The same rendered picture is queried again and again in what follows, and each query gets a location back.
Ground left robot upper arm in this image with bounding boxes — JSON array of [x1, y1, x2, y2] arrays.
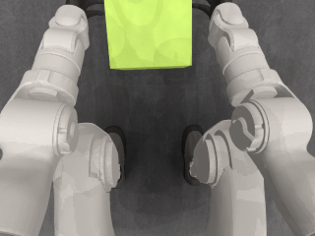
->
[[0, 98, 80, 236]]

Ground right robot hand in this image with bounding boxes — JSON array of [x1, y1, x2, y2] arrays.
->
[[192, 0, 232, 20]]

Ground right robot upper arm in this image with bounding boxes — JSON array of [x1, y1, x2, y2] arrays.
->
[[228, 97, 315, 236]]

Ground right robot forearm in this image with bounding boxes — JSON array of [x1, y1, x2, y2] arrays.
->
[[208, 2, 313, 131]]

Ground left robot forearm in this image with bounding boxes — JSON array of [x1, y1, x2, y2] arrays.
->
[[0, 4, 90, 148]]

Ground left robot foot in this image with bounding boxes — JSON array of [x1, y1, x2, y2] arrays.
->
[[104, 126, 127, 189]]

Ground right robot shin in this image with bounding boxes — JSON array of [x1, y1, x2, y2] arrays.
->
[[189, 120, 231, 184]]

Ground left robot hand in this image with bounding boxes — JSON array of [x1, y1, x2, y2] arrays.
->
[[65, 0, 104, 19]]

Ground carton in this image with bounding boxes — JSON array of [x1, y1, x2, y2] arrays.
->
[[103, 0, 192, 71]]

